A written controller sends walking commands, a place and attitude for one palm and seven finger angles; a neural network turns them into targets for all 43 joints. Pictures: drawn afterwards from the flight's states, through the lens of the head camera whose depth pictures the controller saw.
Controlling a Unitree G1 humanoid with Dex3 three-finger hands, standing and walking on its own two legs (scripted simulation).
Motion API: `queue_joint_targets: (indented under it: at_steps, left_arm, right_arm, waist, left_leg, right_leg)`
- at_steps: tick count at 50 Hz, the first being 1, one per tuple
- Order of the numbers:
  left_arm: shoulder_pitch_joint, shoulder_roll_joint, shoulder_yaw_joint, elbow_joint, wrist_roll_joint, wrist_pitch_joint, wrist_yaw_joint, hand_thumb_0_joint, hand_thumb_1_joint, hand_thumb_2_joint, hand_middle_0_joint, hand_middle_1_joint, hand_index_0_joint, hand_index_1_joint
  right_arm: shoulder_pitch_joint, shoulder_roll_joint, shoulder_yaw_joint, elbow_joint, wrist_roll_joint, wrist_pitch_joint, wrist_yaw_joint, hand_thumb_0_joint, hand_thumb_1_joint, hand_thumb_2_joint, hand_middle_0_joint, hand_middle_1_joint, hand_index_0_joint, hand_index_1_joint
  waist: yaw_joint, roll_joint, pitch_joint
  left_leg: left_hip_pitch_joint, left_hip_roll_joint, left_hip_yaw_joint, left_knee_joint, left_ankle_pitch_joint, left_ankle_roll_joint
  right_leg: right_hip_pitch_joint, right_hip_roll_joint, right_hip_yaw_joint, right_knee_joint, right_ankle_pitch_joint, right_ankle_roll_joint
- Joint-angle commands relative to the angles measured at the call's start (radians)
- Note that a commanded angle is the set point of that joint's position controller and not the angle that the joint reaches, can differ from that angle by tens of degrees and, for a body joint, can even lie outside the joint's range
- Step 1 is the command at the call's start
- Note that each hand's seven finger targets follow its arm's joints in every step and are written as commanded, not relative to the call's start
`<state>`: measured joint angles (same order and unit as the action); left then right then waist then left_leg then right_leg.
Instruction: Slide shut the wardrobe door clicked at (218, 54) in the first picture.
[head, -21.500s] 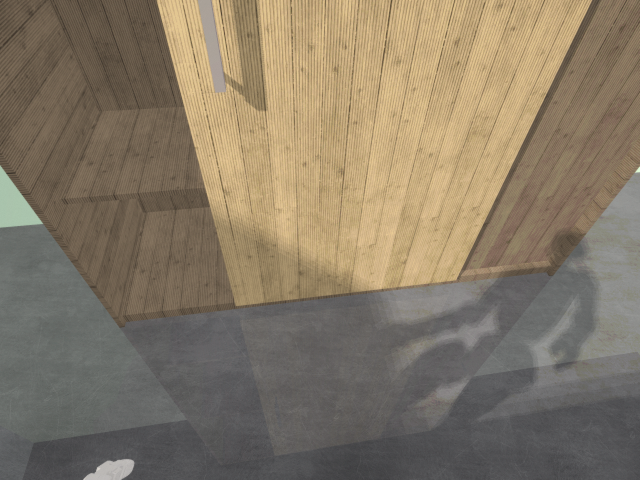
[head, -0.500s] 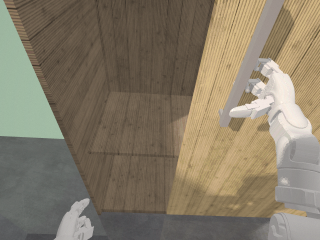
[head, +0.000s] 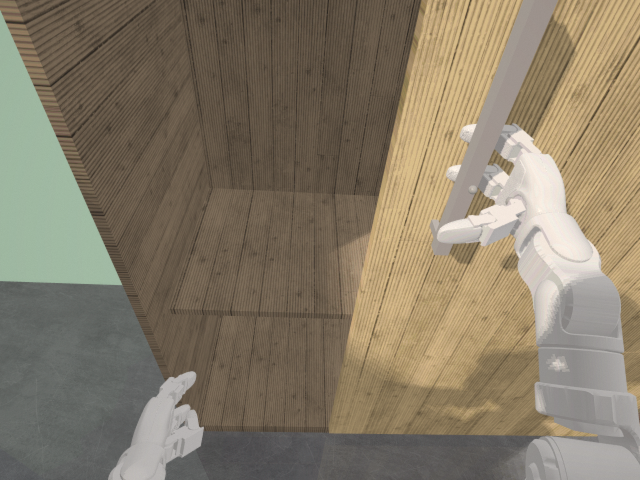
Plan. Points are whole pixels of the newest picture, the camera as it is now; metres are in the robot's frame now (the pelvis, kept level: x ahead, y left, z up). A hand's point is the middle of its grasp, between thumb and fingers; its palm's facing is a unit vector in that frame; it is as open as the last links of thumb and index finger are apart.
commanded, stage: move the hooked fingers beside the handle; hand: right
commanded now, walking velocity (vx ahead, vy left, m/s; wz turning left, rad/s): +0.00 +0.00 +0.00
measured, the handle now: (476, 137) +0.42 -0.15 +0.27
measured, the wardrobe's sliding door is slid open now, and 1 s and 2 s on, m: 0.39 0.39 0.39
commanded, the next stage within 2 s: none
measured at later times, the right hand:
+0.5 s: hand (490, 188) +0.37 -0.17 +0.23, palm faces +0.02 +1.00 -0.03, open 14.0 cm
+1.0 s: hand (508, 189) +0.37 -0.19 +0.24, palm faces +0.02 +1.00 -0.04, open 14.0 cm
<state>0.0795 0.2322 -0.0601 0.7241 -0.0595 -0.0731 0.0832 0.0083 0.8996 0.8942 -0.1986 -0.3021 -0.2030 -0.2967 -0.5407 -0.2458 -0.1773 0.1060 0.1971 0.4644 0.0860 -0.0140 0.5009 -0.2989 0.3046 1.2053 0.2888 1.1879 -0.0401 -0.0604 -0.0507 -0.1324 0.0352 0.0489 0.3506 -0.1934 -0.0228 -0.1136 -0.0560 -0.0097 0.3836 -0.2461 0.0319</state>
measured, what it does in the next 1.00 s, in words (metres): stands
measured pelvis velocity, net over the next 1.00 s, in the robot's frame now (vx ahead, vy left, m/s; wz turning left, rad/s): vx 0.00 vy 0.00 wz -0.01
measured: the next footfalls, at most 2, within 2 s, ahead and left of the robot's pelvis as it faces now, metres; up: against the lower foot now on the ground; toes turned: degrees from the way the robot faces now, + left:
none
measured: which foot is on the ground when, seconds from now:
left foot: down 0.00-1.00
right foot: down 0.00-1.00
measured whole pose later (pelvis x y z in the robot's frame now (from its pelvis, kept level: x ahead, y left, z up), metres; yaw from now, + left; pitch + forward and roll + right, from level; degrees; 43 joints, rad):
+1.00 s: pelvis +0.00 +0.00 +0.00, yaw -1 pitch -1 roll +1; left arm 0.12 0.25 -0.06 0.72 -0.07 -0.10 0.09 0.01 0.90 0.89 -0.20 -0.30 -0.20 -0.30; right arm -0.56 -0.33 -0.24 0.18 0.22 0.41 0.17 -0.01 0.50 -0.30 0.30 1.20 0.30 1.20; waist -0.03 -0.06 -0.05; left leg -0.14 0.04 0.06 0.36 -0.20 -0.03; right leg -0.13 -0.05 0.00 0.40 -0.25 0.03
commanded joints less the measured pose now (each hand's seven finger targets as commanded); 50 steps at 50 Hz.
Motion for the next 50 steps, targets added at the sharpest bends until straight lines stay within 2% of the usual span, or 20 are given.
queue_joint_targets:
  at_steps: [1, 5, 8, 10, 11, 12, 14, 18, 22, 24, 25, 27, 32, 35, 36, 38, 42, 45, 46, 50]
  left_arm:
    - [-0.145, 0.115, 0.038, -0.145, 0.004, -0.046, 0.015, 0.0, 0.9, 0.9, -0.2, -0.3, -0.2, -0.3]
    - [-0.14, 0.116, 0.041, -0.158, 0.0, -0.046, 0.008, 0.0, 0.9, 0.9, -0.2, -0.3, -0.2, -0.3]
    - [-0.135, 0.115, 0.042, -0.165, 0.0, -0.043, 0.011, 0.0, 0.9, 0.9, -0.2, -0.3, -0.2, -0.3]
    - [-0.135, 0.125, 0.048, -0.171, -0.001, -0.046, 0.005, 0.0, 0.9, 0.9, -0.2, -0.3, -0.2, -0.3]
    - [-0.136, 0.113, 0.045, -0.172, -0.002, -0.046, 0.007, 0.0, 0.9, 0.9, -0.2, -0.3, -0.2, -0.3]
    - [-0.13, 0.115, 0.048, -0.176, -0.004, -0.047, 0.008, 0.0, 0.9, 0.9, -0.2, -0.3, -0.2, -0.3]
    - [-0.132, 0.116, 0.047, -0.173, -0.01, -0.051, 0.009, 0.0, 0.9, 0.9, -0.2, -0.3, -0.2, -0.3]
    - [-0.128, 0.126, 0.048, -0.163, -0.01, -0.064, 0.016, 0.0, 0.9, 0.9, -0.2, -0.3, -0.2, -0.3]
    - [-0.119, 0.127, 0.049, -0.163, -0.005, -0.069, 0.016, 0.0, 0.9, 0.9, -0.2, -0.3, -0.2, -0.3]
    - [-0.12, 0.124, 0.049, -0.17, -0.004, -0.074, 0.013, 0.0, 0.9, 0.9, -0.2, -0.3, -0.2, -0.3]
    - [-0.119, 0.133, 0.051, -0.165, -0.005, -0.074, 0.01, 0.0, 0.9, 0.9, -0.2, -0.3, -0.2, -0.3]
    - [-0.12, 0.122, 0.048, -0.171, -0.007, -0.073, 0.01, 0.0, 0.9, 0.9, -0.2, -0.3, -0.2, -0.3]
    - [-0.122, 0.127, 0.047, -0.178, -0.009, -0.072, 0.008, 0.0, 0.9, 0.9, -0.2, -0.3, -0.2, -0.3]
    - [-0.126, 0.133, 0.046, -0.171, -0.012, -0.072, 0.007, 0.0, 0.9, 0.9, -0.2, -0.3, -0.2, -0.3]
    - [-0.124, 0.127, 0.045, -0.169, -0.011, -0.073, 0.01, 0.0, 0.9, 0.9, -0.2, -0.3, -0.2, -0.3]
    - [-0.123, 0.131, 0.045, -0.169, -0.011, -0.075, 0.016, 0.0, 0.9, 0.9, -0.2, -0.3, -0.2, -0.3]
    - [-0.124, 0.125, 0.043, -0.175, -0.01, -0.088, 0.016, 0.0, 0.9, 0.9, -0.2, -0.3, -0.2, -0.3]
    - [-0.113, 0.142, 0.047, -0.154, -0.011, -0.086, 0.016, 0.0, 0.9, 0.9, -0.2, -0.3, -0.2, -0.3]
    - [-0.115, 0.129, 0.042, -0.155, -0.011, -0.084, 0.019, 0.0, 0.9, 0.9, -0.2, -0.3, -0.2, -0.3]
    - [-0.108, 0.14, 0.047, -0.163, -0.01, -0.089, 0.012, 0.0, 0.9, 0.9, -0.2, -0.3, -0.2, -0.3]
  right_arm:
    - [-0.473, -0.215, -0.098, -0.164, 0.007, -0.08, -0.008, 0.0, 0.5, -0.3, 0.3, 1.2, 0.3, 1.2]
    - [-0.455, -0.22, -0.095, -0.169, 0.008, -0.092, 0.004, 0.0, 0.5, -0.3, 0.3, 1.2, 0.3, 1.2]
    - [-0.427, -0.237, -0.122, -0.192, 0.009, -0.1, 0.012, 0.0, 0.5, -0.3, 0.3, 1.2, 0.3, 1.2]
    - [-0.406, -0.271, -0.145, -0.202, 0.016, -0.097, 0.015, 0.0, 0.5, -0.3, 0.3, 1.2, 0.3, 1.2]
    - [-0.413, -0.23, -0.117, -0.229, 0.016, -0.103, 0.022, 0.0, 0.5, -0.3, 0.3, 1.2, 0.3, 1.2]
    - [-0.39, -0.242, -0.132, -0.231, 0.015, -0.102, 0.025, 0.0, 0.5, -0.3, 0.3, 1.2, 0.3, 1.2]
    - [-0.422, -0.193, -0.074, -0.225, 0.019, -0.096, 0.036, 0.0, 0.5, -0.3, 0.3, 1.2, 0.3, 1.2]
    - [-0.444, -0.233, -0.1, -0.195, 0.023, -0.096, 0.036, 0.0, 0.5, -0.3, 0.3, 1.2, 0.3, 1.2]
    - [-0.437, -0.277, -0.143, -0.198, 0.021, -0.109, 0.033, 0.0, 0.5, -0.3, 0.3, 1.2, 0.3, 1.2]
    - [-0.443, -0.256, -0.126, -0.217, 0.024, -0.118, 0.04, 0.0, 0.5, -0.3, 0.3, 1.2, 0.3, 1.2]
    - [-0.407, -0.3, -0.161, -0.187, 0.028, -0.114, 0.039, 0.0, 0.5, -0.3, 0.3, 1.2, 0.3, 1.2]
    - [-0.413, -0.242, -0.116, -0.198, 0.027, -0.116, 0.051, 0.0, 0.5, -0.3, 0.3, 1.2, 0.3, 1.2]
    - [-0.372, -0.284, -0.159, -0.201, 0.03, -0.099, 0.057, 0.0, 0.5, -0.3, 0.3, 1.2, 0.3, 1.2]
    - [-0.406, -0.274, -0.127, -0.175, 0.034, -0.092, 0.06, 0.0, 0.5, -0.3, 0.3, 1.2, 0.3, 1.2]
    - [-0.423, -0.265, -0.126, -0.189, 0.034, -0.098, 0.061, 0.0, 0.5, -0.3, 0.3, 1.2, 0.3, 1.2]
    - [-0.431, -0.288, -0.139, -0.174, 0.03, -0.102, 0.061, 0.0, 0.5, -0.3, 0.3, 1.2, 0.3, 1.2]
    - [-0.463, -0.265, -0.114, -0.208, 0.032, -0.129, 0.066, 0.0, 0.5, -0.3, 0.3, 1.2, 0.3, 1.2]
    - [-0.45, -0.31, -0.14, -0.119, 0.037, -0.119, 0.072, 0.0, 0.5, -0.3, 0.3, 1.2, 0.3, 1.2]
    - [-0.475, -0.263, -0.1, -0.131, 0.032, -0.122, 0.078, 0.0, 0.5, -0.3, 0.3, 1.2, 0.3, 1.2]
    - [-0.479, -0.314, -0.134, -0.133, 0.03, -0.123, 0.071, 0.0, 0.5, -0.3, 0.3, 1.2, 0.3, 1.2]
  waist:
    - [0.009, 0.092, -0.255]
    - [-0.006, 0.058, -0.268]
    - [0.002, 0.06, -0.273]
    - [-0.016, 0.06, -0.284]
    - [0.002, 0.063, -0.281]
    - [-0.001, 0.049, -0.282]
    - [0.018, 0.053, -0.251]
    - [0.016, 0.045, -0.236]
    - [0.006, 0.045, -0.275]
    - [0.007, 0.046, -0.283]
    - [-0.008, 0.056, -0.274]
    - [0.008, 0.04, -0.267]
    - [-0.004, 0.05, -0.267]
    - [0.001, 0.054, -0.22]
    - [0.014, 0.043, -0.231]
    - [0.015, 0.044, -0.233]
    - [0.016, 0.006, -0.26]
    - [0.008, 0.056, -0.233]
    - [0.024, 0.03, -0.232]
    - [0.001, 0.012, -0.266]
  left_leg:
    - [0.087, -0.065, 0.011, -0.021, 0.251, 0.04]
    - [0.111, -0.061, 0.013, -0.01, 0.315, 0.046]
    - [0.115, -0.062, 0.015, -0.009, 0.315, 0.042]
    - [0.134, -0.062, 0.015, -0.002, 0.34, 0.046]
    - [0.121, -0.062, 0.014, -0.008, 0.334, 0.04]
    - [0.123, -0.064, 0.016, -0.005, 0.334, 0.042]
    - [0.089, -0.065, 0.018, -0.015, 0.299, 0.038]
    - [0.07, -0.064, 0.015, -0.023, 0.236, 0.039]
    - [0.099, -0.062, 0.015, -0.012, 0.275, 0.042]
    - [0.105, -0.06, 0.017, -0.006, 0.304, 0.042]
    - [0.114, -0.061, 0.018, -0.003, 0.313, 0.046]
    - [0.098, -0.06, 0.017, -0.006, 0.301, 0.041]
    - [0.102, -0.059, 0.018, -0.002, 0.297, 0.042]
    - [0.075, -0.058, 0.022, -0.008, 0.265, 0.043]
    - [0.064, -0.059, 0.018, -0.012, 0.248, 0.039]
    - [0.062, -0.058, 0.016, -0.013, 0.23, 0.039]
    - [0.067, -0.057, 0.016, -0.009, 0.239, 0.043]
    - [0.066, -0.058, 0.02, -0.013, 0.24, 0.044]
    - [0.051, -0.057, 0.018, -0.016, 0.218, 0.041]
    - [0.082, -0.053, 0.021, -0.006, 0.256, 0.049]
  right_leg:
    - [0.062, 0.059, -0.024, -0.028, 0.303, -0.057]
    - [0.059, 0.067, -0.025, -0.017, 0.354, -0.055]
    - [0.064, 0.057, -0.031, -0.023, 0.35, -0.056]
    - [0.055, 0.065, -0.029, -0.017, 0.374, -0.056]
    - [0.074, 0.058, -0.035, -0.02, 0.366, -0.059]
    - [0.074, 0.056, -0.034, -0.016, 0.37, -0.058]
    - [0.074, 0.058, -0.033, -0.018, 0.337, -0.058]
    - [0.063, 0.059, -0.025, -0.021, 0.289, -0.06]
    - [0.071, 0.06, -0.021, -0.014, 0.327, -0.06]
    - [0.076, 0.06, -0.02, -0.012, 0.348, -0.059]
    - [0.056, 0.062, -0.019, -0.009, 0.355, -0.058]
    - [0.069, 0.058, -0.023, -0.012, 0.343, -0.059]
    - [0.055, 0.057, -0.021, -0.012, 0.341, -0.059]
    - [0.033, 0.06, -0.016, -0.012, 0.318, -0.056]
    - [0.051, 0.054, -0.018, -0.013, 0.303, -0.058]
    - [0.049, 0.055, -0.015, -0.013, 0.287, -0.059]
    - [0.071, 0.058, -0.006, -0.008, 0.304, -0.056]
    - [0.041, 0.06, -0.003, -0.01, 0.3, -0.055]
    - [0.057, 0.054, -0.008, -0.017, 0.283, -0.055]
    - [0.049, 0.063, 0.002, -0.011, 0.327, -0.05]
